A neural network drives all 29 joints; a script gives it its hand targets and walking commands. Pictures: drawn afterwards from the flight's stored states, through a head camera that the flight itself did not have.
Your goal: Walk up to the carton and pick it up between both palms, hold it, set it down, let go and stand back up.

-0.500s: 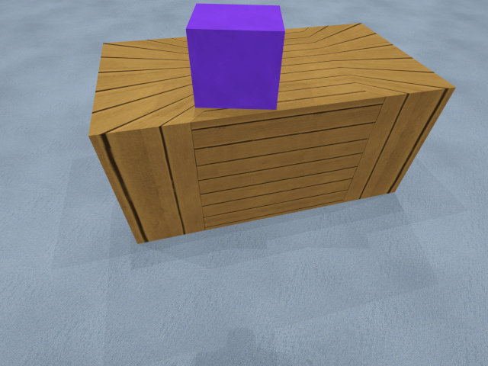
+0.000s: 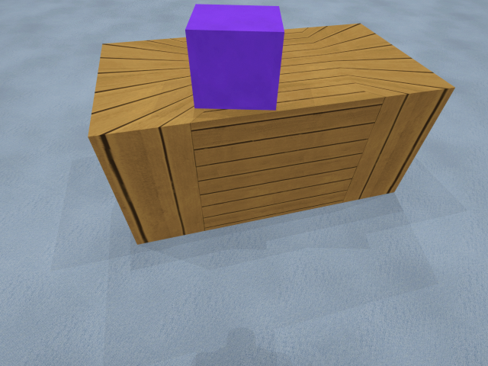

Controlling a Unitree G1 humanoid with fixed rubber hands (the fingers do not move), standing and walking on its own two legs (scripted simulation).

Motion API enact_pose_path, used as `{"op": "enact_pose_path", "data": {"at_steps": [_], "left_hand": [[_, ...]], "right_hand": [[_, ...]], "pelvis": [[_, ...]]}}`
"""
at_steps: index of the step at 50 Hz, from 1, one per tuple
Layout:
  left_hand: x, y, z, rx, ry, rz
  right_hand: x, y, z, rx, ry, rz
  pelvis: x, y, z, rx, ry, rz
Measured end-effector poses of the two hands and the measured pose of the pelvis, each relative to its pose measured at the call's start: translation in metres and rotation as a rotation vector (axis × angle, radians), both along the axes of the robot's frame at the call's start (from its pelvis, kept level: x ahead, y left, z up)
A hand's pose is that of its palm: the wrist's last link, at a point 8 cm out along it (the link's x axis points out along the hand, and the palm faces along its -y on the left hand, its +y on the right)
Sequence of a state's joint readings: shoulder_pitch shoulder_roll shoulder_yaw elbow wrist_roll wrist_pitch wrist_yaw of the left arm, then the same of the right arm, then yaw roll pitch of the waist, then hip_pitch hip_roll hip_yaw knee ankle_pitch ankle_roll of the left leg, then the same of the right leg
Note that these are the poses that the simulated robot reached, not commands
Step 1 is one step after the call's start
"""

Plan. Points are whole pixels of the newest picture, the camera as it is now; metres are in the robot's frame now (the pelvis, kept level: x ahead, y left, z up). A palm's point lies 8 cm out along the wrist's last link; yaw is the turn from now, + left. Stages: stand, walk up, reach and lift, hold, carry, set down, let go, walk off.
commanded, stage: stand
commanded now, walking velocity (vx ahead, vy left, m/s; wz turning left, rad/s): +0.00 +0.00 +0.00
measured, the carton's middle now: (236, 57) +1.11 +0.04 +0.01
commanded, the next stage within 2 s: walk up in 1.88 s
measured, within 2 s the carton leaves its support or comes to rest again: neither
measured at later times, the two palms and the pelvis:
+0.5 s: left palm out of the picture +0.04 +0.26 -0.12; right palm out of the picture +0.04 -0.26 -0.12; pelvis +0.00 +0.00 +0.00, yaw +0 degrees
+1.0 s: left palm out of the picture +0.03 +0.26 -0.13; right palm out of the picture +0.03 -0.26 -0.12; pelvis +0.00 +0.00 +0.00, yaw +0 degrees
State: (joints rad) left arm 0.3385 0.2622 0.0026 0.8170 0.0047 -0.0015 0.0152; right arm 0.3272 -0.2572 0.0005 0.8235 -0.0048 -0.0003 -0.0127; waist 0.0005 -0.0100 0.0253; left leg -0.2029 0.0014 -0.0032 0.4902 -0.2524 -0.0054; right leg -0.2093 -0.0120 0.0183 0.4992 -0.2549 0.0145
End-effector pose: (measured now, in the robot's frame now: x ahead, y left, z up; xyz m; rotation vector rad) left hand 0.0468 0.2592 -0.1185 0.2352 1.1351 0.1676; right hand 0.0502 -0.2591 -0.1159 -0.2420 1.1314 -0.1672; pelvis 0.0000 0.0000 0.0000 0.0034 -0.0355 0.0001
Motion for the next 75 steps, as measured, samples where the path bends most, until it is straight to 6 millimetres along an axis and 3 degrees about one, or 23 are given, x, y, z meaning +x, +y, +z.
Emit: {"op": "enact_pose_path", "data": {"at_steps": [75], "left_hand": [[-0.026,-0.008,-0.010,-0.015,0.125,0.036]], "right_hand": [[-0.028,0.007,-0.010,0.010,0.126,-0.043]], "pelvis": [[0.005,0.001,0.003,0.000,0.002,0.000]]}}
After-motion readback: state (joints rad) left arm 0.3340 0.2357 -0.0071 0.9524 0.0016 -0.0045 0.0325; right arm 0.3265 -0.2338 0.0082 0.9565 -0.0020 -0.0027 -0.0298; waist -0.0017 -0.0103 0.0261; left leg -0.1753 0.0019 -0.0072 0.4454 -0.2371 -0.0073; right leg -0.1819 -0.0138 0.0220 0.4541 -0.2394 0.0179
